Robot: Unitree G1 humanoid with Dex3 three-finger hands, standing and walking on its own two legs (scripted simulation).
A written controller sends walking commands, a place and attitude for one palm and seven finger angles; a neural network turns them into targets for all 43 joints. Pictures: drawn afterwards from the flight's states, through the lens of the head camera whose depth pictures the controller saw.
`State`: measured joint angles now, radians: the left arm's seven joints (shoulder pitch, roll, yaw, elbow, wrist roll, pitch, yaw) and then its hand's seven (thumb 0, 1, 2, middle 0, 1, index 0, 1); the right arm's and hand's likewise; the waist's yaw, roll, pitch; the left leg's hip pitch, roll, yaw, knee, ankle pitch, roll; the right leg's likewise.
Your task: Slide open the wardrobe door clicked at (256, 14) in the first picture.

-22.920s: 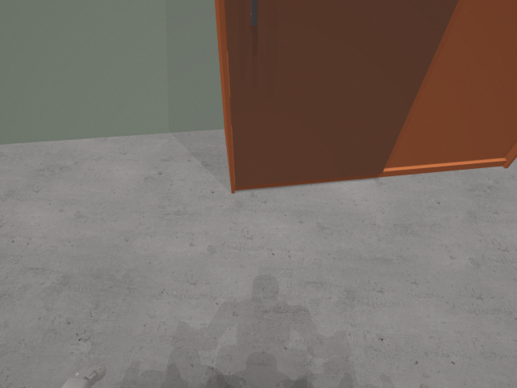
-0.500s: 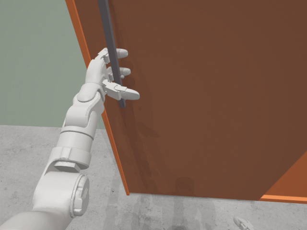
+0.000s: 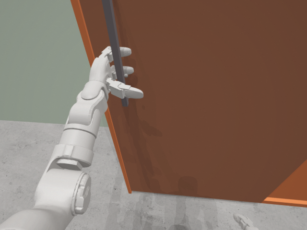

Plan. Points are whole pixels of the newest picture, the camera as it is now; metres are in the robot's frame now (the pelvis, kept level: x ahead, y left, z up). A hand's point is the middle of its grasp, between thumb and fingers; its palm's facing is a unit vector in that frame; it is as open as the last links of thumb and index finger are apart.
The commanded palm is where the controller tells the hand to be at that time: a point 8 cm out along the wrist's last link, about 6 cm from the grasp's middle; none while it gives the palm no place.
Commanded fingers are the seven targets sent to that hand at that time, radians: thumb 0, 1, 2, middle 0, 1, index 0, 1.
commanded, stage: slide the fingers in behind the handle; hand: left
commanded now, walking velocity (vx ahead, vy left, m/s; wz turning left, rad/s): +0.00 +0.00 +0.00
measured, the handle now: (119, 56) +0.49 +0.12 +0.24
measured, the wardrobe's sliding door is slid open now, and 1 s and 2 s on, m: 0.00 0.00 0.00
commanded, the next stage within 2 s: grip the handle and tug to test in 0.34 s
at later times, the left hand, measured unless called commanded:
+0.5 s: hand (127, 75) +0.44 +0.09 +0.22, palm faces -0.06 -1.00 +0.01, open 14.0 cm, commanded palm +0.41 +0.14 +0.22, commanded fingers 0.00 -0.31 0.38 -0.32 -1.23 -0.32 -1.23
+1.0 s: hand (127, 74) +0.44 +0.09 +0.22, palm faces -0.04 -1.00 +0.00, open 7.7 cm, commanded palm +0.41 +0.14 +0.22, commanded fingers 0.00 0.85 0.88 -0.44 -1.39 -0.44 -1.39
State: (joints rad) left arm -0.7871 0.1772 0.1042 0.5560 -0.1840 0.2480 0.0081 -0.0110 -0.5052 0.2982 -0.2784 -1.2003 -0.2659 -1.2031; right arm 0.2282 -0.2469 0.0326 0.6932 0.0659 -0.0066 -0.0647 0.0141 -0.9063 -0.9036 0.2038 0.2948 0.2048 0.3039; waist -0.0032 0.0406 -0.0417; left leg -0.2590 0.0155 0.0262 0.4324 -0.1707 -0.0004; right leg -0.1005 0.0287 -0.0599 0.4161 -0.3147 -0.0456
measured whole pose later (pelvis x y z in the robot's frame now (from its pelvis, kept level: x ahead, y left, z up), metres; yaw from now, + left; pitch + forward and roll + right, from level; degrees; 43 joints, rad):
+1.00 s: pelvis +0.01 +0.01 +0.00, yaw -1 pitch +0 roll +0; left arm -0.76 0.17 0.11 0.50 -0.17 0.27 0.04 0.00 0.40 0.69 -0.35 -1.33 -0.34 -1.33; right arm 0.23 -0.24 0.03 0.68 0.06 -0.01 -0.06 0.01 -0.91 -0.90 0.20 0.29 0.21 0.30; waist -0.01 0.03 -0.05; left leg -0.25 0.01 0.05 0.43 -0.19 0.01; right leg -0.09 0.02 -0.04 0.40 -0.32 -0.04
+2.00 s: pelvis +0.04 +0.00 +0.00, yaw -2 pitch +1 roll +1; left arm -0.51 0.17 0.12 0.10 -0.19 0.42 0.00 0.01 0.81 0.82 -0.34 -1.40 -0.30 -1.38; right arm 0.17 -0.25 0.04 0.61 0.06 0.07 -0.05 0.02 -0.91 -0.90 0.20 0.29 0.20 0.30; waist 0.00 0.04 -0.07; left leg -0.20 0.01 0.06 0.42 -0.23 0.00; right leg -0.05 0.02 -0.03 0.39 -0.35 -0.04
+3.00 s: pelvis -0.01 -0.01 -0.01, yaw -4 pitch +0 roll +0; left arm -0.73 0.24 0.06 0.42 -0.15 0.01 0.12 -0.01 0.78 0.86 -0.43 -1.40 -0.27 -1.40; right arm 0.17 -0.20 0.02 0.67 0.04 0.01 -0.09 0.01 -0.91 -0.90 0.20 0.29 0.21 0.30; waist 0.02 0.06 0.08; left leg -0.33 0.07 0.07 0.57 -0.25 0.00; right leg -0.39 0.04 0.00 0.94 -0.50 -0.01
